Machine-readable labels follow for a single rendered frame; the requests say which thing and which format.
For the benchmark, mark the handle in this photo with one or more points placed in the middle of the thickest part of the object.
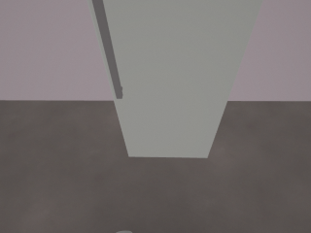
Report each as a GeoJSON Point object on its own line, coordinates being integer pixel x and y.
{"type": "Point", "coordinates": [103, 26]}

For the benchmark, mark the fridge door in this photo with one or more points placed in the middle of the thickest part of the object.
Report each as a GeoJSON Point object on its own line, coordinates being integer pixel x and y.
{"type": "Point", "coordinates": [177, 62]}

